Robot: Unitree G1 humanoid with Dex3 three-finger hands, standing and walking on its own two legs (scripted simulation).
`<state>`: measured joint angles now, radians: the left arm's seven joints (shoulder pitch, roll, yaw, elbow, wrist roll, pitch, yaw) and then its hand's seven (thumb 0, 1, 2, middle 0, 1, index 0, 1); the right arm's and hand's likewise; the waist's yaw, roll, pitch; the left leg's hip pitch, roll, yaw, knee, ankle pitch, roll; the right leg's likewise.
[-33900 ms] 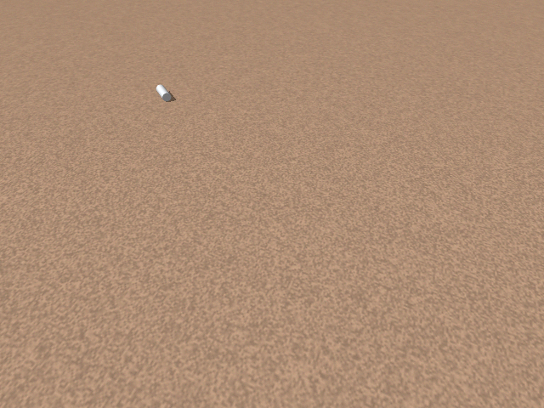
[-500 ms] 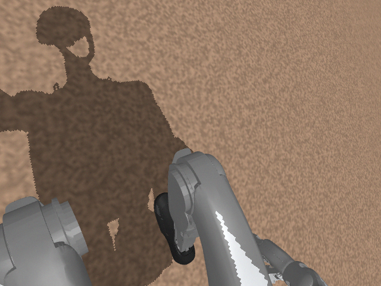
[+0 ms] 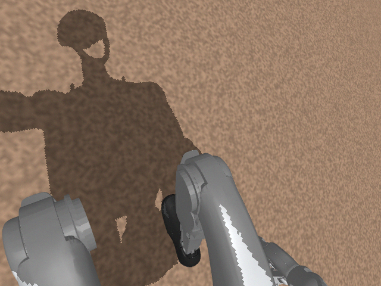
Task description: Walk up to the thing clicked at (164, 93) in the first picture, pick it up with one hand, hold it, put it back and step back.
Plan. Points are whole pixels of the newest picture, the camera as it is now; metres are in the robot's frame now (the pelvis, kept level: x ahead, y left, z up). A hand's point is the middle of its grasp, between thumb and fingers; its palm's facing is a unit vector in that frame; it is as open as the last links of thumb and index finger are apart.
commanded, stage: settle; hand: left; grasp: from above
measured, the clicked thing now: out of the picture +0.44 +0.39 -0.25
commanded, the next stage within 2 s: lift in 0.58 s
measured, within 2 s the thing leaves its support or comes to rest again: neither
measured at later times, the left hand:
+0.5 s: hand out of the picture +0.42 +0.38 -0.13, palm faces -0.46 -0.11 -0.88, open 8.9 cm
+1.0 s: hand out of the picture +0.40 +0.38 -0.07, palm faces -0.47 -0.13 -0.87, open 8.9 cm
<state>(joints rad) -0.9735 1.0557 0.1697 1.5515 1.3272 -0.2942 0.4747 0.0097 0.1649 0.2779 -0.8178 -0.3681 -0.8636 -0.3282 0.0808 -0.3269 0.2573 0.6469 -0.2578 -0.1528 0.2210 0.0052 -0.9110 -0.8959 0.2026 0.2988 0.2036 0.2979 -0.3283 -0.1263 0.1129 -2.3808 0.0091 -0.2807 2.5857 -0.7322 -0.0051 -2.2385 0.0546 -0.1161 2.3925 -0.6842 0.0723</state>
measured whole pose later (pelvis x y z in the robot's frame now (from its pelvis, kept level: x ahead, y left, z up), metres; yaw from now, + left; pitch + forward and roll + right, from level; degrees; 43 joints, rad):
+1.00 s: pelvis -0.02 -0.01 +0.06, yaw +7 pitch +34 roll -11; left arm -0.84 0.82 0.10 1.13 1.18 -0.24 0.10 0.00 0.14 0.30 -0.83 -0.39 -0.86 -0.36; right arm 0.19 -0.27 0.06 0.66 -0.08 0.05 0.13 0.01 -0.92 -0.90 0.20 0.30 0.20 0.30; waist -0.21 0.02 -0.08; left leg -2.28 0.00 -0.15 2.31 -0.64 0.01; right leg -2.16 0.00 -0.03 2.20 -0.65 0.06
